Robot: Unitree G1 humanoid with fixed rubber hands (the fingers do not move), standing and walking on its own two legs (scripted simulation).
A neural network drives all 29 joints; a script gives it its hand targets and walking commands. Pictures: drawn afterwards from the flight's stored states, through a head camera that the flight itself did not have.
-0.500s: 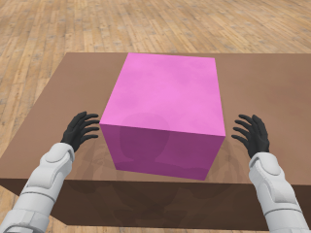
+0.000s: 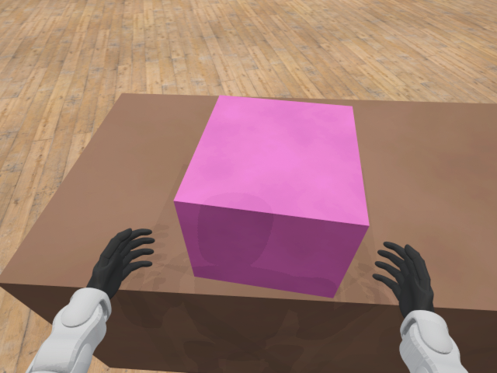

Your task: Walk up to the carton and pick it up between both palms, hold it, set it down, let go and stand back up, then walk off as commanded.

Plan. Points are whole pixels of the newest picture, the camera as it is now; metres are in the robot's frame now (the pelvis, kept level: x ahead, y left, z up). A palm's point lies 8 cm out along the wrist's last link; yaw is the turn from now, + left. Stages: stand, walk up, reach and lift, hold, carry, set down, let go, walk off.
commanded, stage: set down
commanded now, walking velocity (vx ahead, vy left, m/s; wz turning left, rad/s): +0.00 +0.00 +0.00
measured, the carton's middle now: (273, 191) +0.46 -0.03 +0.03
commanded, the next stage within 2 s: let go in 1.32 s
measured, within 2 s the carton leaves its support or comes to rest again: neither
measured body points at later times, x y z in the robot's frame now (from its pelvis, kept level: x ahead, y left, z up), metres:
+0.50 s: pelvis +0.02 +0.01 +0.00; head +0.07 +0.01 +0.45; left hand +0.25 +0.25 -0.01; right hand +0.25 -0.23 -0.02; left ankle -0.01 +0.13 -0.74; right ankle +0.06 -0.10 -0.74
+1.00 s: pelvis +0.02 +0.01 +0.00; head +0.04 +0.00 +0.45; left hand +0.19 +0.25 -0.06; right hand +0.23 -0.22 -0.03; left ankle -0.01 +0.13 -0.74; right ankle +0.06 -0.10 -0.74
